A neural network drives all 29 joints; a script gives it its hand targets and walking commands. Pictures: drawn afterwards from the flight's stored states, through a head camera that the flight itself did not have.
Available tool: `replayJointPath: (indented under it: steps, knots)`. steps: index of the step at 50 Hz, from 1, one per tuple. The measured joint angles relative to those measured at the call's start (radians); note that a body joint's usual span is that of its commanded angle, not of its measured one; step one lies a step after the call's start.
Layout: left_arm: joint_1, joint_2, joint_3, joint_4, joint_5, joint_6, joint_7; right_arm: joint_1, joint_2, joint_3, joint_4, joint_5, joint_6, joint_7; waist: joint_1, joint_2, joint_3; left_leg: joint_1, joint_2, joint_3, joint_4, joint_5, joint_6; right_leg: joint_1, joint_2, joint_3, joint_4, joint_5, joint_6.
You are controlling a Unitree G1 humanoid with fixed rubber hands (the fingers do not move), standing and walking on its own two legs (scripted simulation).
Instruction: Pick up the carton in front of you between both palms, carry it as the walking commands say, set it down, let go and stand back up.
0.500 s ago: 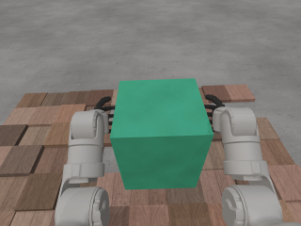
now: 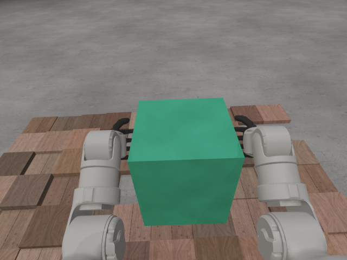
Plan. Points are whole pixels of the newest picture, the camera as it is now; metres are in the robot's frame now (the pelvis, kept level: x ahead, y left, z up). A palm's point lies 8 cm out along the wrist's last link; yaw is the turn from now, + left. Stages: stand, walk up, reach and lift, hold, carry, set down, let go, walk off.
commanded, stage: carry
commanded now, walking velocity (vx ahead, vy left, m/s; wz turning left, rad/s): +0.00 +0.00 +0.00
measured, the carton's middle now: (183, 162) +0.35 +0.00 +0.06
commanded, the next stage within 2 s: none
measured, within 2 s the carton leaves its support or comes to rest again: neither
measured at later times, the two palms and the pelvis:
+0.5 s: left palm (120, 146) +0.34 +0.14 +0.14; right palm (254, 143) +0.34 -0.16 +0.13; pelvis -0.01 -0.01 +0.00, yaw +0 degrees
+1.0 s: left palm (121, 146) +0.34 +0.14 +0.13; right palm (255, 143) +0.34 -0.16 +0.13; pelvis -0.01 -0.01 +0.00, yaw +0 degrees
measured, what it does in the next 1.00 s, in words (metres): stands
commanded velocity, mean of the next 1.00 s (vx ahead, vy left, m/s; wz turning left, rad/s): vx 0.00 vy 0.00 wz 0.00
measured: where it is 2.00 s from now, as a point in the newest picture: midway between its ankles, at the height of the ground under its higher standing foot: outside the picture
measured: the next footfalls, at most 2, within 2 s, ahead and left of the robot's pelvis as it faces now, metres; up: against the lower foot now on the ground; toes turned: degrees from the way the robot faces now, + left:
right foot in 1.78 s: +0.41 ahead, -0.12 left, +0.05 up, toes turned -6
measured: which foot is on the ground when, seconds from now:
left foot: down 0.00-1.00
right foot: down 0.00-1.00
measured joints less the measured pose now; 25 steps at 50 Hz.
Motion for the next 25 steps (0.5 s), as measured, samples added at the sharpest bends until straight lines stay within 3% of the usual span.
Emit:
replayJointPath:
  steps: [25]
  knots:
    - [0.001,-0.004,0.007,-0.032,0.003,0.007,-0.001,-0.003,0.002,0.001,-0.026,-0.002,0.006,0.000,-0.003,0.002,0.020,-0.018,0.011,-0.002,0.009,0.009,-0.009,-0.015,0.010,-0.001,0.002,0.011,-0.018]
